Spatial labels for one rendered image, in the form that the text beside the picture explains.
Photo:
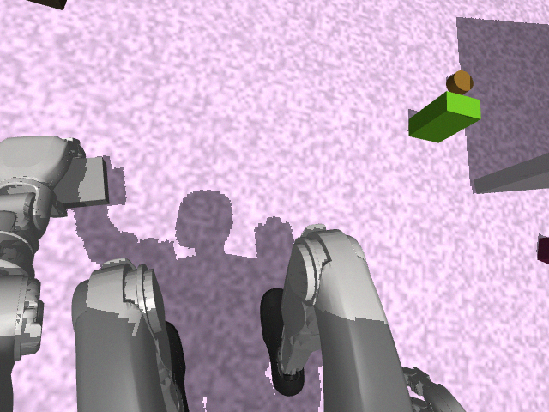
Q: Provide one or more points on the right robot hand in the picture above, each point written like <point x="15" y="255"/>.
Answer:
<point x="437" y="397"/>

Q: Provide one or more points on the left robot foot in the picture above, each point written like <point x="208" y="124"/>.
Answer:
<point x="178" y="365"/>

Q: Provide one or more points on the left robot arm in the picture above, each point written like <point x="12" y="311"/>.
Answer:
<point x="25" y="210"/>

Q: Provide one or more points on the left robot hand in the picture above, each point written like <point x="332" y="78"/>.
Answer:
<point x="45" y="159"/>

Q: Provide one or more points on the right robot foot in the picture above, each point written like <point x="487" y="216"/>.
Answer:
<point x="272" y="327"/>

